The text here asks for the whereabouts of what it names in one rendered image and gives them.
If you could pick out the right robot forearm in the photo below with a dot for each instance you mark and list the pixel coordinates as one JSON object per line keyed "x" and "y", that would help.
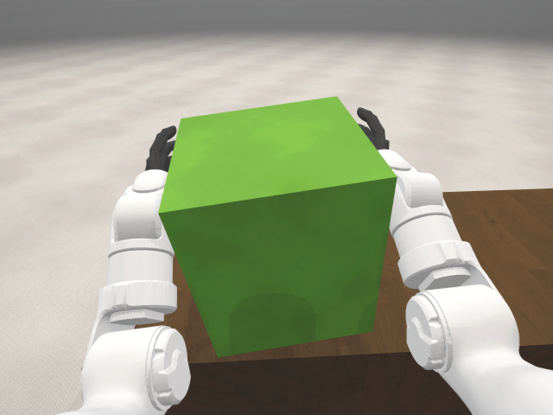
{"x": 432, "y": 255}

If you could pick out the robot right hand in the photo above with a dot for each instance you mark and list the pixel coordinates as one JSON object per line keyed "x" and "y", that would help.
{"x": 376, "y": 133}

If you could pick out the left robot forearm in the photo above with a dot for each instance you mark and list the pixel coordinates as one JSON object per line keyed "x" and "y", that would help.
{"x": 139, "y": 287}

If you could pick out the pedestal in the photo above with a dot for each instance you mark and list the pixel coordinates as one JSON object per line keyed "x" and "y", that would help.
{"x": 374, "y": 373}

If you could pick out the carton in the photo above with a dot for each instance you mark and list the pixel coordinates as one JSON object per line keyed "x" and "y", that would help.
{"x": 279, "y": 218}

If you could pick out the robot right upper arm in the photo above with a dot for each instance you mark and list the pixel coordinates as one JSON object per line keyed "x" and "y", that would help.
{"x": 468, "y": 336}

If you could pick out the robot left hand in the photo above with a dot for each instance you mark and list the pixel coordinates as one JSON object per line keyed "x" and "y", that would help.
{"x": 160, "y": 149}

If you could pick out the robot left upper arm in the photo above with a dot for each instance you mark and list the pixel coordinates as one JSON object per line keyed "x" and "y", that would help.
{"x": 135, "y": 372}

